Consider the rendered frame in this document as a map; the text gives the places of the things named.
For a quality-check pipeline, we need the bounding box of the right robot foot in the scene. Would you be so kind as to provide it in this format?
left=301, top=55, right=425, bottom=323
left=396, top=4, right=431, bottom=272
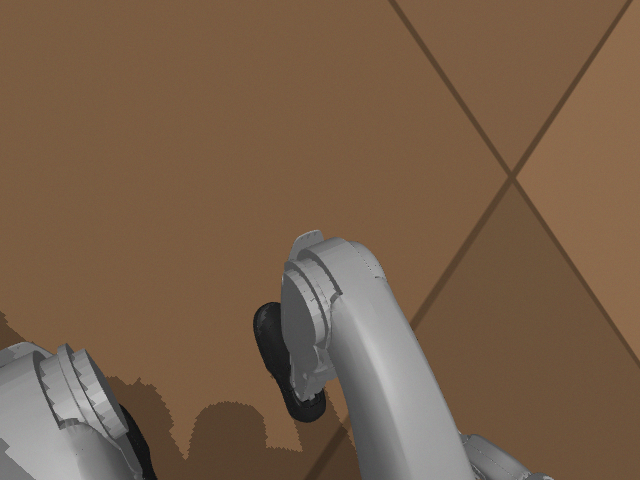
left=253, top=302, right=326, bottom=423

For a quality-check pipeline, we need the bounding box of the right robot hand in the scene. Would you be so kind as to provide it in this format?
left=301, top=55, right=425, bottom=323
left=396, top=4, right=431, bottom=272
left=458, top=430, right=533, bottom=480

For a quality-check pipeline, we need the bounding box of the left robot foot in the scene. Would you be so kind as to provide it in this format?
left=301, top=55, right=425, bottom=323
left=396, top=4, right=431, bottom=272
left=118, top=403, right=158, bottom=480

